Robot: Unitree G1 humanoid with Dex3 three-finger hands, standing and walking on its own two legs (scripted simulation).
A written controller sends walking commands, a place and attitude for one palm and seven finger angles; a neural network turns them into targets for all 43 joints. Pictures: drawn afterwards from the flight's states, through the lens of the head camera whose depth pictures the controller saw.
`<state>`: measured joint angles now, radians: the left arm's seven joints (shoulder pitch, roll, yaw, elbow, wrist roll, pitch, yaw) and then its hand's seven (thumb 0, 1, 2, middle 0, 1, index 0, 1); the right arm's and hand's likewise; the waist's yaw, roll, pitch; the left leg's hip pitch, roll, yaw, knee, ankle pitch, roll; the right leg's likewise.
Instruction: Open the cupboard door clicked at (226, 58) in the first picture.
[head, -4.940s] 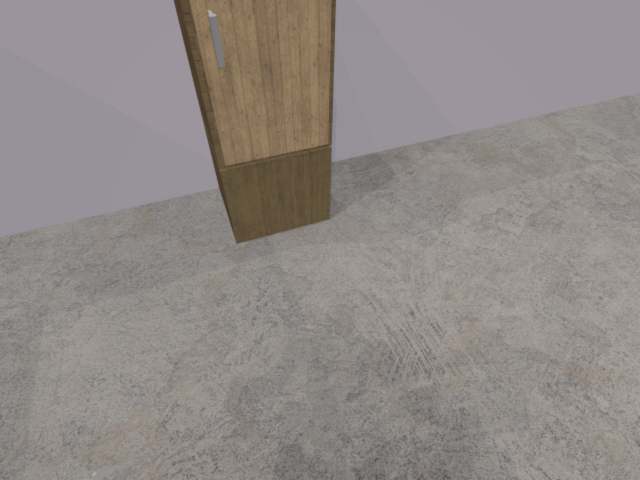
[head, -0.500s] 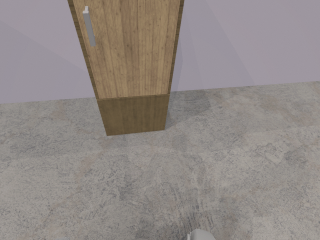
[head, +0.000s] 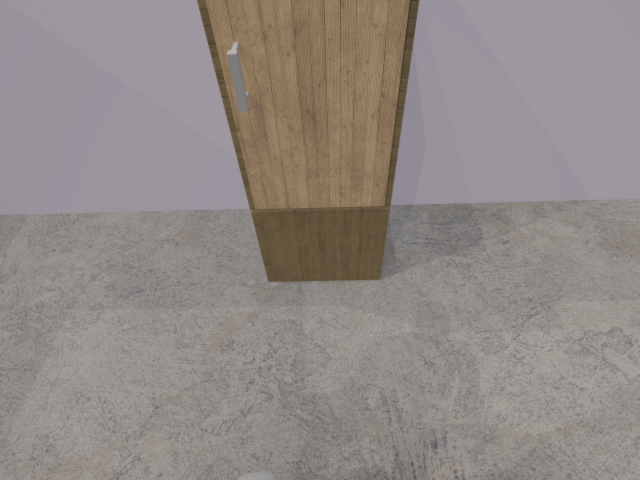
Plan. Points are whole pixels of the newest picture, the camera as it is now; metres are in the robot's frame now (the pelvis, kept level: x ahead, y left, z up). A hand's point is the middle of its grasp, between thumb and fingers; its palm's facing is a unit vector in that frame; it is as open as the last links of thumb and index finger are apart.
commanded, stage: take the last steps up to it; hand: left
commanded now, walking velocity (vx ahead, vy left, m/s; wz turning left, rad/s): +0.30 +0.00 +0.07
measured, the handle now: (239, 77) +0.85 +0.21 +0.08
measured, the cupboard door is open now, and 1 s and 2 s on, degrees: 0 0 0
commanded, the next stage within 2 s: come to a stop and stand still in 0.86 s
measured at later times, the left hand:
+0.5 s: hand out of the picture +0.13 +0.23 -0.18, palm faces +0.03 -0.99 -0.16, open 7.4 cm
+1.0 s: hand (215, 393) +0.28 +0.21 -0.19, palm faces +0.07 -0.99 -0.15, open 7.3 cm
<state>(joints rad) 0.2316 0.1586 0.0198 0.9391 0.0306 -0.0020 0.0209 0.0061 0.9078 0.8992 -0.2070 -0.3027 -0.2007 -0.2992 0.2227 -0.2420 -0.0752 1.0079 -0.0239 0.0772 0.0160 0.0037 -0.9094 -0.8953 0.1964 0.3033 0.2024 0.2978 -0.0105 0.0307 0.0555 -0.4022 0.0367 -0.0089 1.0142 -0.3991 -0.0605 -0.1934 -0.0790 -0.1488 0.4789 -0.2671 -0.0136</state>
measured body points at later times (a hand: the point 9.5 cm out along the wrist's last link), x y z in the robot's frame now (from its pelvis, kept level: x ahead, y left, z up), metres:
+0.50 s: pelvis +0.10 +0.04 +0.00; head +0.12 +0.06 +0.45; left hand +0.13 +0.28 -0.16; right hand +0.03 -0.17 -0.15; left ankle -0.01 +0.15 -0.74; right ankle +0.19 -0.10 -0.70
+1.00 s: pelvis +0.28 +0.03 -0.01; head +0.29 +0.06 +0.44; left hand +0.28 +0.26 -0.18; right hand +0.36 -0.20 -0.15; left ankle +0.34 +0.13 -0.74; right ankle +0.24 -0.09 -0.74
